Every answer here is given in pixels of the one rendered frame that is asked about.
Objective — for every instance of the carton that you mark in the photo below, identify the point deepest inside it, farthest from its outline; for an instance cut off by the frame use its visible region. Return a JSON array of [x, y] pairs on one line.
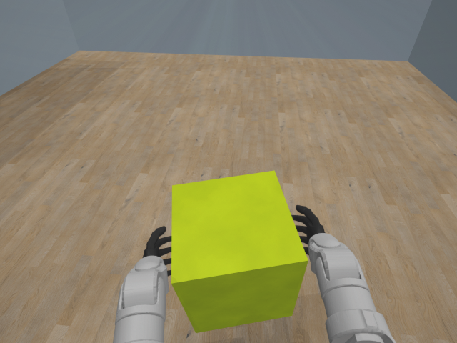
[[236, 256]]

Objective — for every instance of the left robot hand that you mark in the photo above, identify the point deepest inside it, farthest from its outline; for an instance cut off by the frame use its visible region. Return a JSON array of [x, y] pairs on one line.
[[153, 244]]

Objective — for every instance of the robot right forearm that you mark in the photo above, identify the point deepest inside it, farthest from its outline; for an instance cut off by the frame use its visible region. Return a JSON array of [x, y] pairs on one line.
[[351, 313]]

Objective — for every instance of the right robot hand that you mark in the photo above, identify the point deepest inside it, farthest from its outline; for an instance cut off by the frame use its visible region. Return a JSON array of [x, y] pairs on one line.
[[312, 223]]

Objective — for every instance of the robot left forearm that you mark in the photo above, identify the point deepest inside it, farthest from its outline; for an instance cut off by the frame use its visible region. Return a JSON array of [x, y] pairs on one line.
[[141, 309]]

